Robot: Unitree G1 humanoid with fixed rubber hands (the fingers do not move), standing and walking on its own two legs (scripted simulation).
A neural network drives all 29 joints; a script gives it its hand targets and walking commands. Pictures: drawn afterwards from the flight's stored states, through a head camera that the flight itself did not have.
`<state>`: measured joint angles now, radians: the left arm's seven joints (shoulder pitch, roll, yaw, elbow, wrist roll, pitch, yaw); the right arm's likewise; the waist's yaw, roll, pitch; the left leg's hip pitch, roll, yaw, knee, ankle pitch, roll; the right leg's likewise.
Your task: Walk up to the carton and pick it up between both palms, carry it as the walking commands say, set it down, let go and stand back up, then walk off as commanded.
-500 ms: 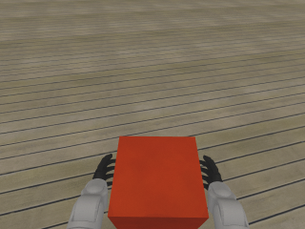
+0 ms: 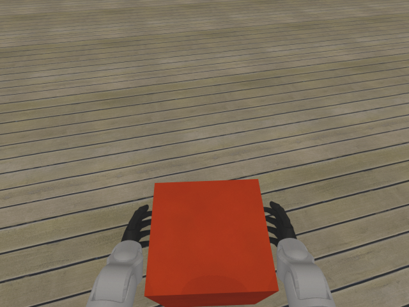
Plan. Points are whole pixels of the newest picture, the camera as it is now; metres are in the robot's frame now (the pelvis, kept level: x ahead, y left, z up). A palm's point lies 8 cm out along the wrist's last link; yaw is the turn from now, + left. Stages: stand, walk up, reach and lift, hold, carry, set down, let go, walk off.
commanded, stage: carry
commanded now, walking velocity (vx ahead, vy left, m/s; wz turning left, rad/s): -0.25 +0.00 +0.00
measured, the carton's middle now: (208, 248) +0.28 +0.00 -0.06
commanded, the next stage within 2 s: none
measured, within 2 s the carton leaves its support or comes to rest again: neither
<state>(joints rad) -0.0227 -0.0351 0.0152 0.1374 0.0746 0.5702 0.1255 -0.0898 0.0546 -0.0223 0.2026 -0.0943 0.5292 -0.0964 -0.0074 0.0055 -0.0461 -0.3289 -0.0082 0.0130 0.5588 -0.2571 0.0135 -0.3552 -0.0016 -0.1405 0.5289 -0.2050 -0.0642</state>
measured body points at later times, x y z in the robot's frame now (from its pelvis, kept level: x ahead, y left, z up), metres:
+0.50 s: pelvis -0.09 +0.01 -0.02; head -0.09 -0.01 +0.43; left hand +0.15 +0.16 +0.07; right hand +0.15 -0.15 +0.06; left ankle +0.02 +0.11 -0.73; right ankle +0.04 -0.08 -0.72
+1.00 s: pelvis -0.24 -0.04 +0.00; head -0.22 -0.03 +0.45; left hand +0.02 +0.08 +0.07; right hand -0.02 -0.22 +0.08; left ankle -0.21 +0.06 -0.73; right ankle -0.28 -0.19 -0.67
